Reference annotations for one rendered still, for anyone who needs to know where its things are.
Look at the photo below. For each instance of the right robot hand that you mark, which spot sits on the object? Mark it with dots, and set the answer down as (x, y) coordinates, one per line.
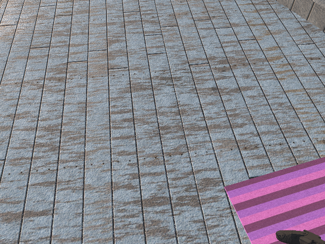
(298, 237)

